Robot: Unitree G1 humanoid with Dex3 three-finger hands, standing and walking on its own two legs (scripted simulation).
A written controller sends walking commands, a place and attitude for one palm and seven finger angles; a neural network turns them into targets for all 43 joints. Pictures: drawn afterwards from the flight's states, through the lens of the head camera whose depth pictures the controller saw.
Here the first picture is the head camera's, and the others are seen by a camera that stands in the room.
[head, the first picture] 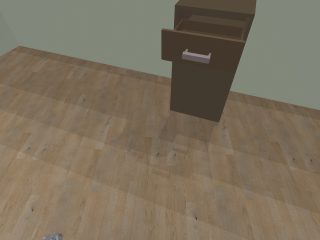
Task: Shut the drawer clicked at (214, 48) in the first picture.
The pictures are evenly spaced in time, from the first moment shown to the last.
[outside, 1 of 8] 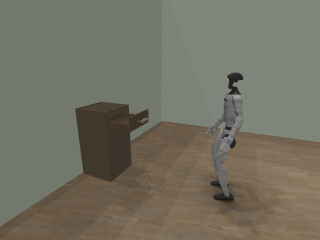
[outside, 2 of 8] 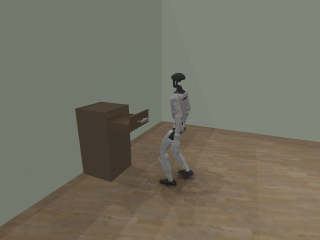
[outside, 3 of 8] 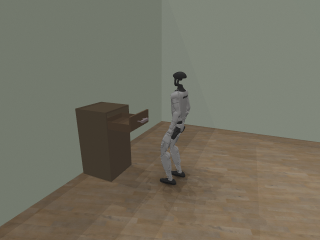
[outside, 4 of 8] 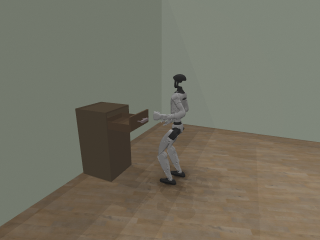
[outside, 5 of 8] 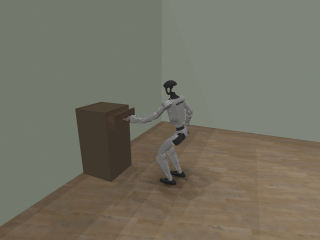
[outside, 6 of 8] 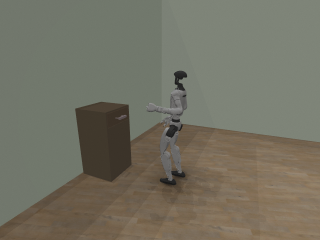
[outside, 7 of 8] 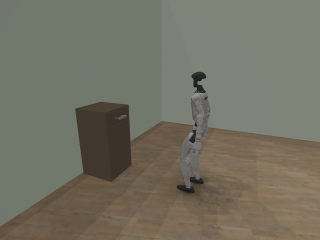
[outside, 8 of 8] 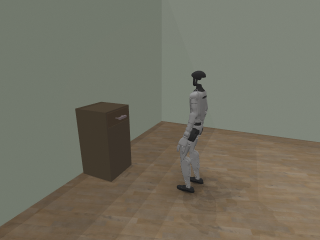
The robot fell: no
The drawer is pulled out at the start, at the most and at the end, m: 0.30 0.30 0.00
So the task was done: yes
